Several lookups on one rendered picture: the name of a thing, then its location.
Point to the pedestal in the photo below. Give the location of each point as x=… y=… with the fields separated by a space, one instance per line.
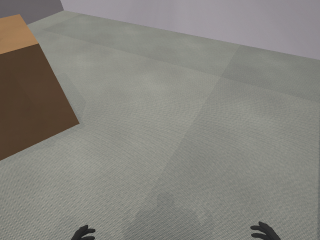
x=33 y=106

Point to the robot left hand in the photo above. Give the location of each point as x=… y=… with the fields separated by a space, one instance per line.
x=82 y=231

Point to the robot right hand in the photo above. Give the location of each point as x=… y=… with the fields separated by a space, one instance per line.
x=269 y=232

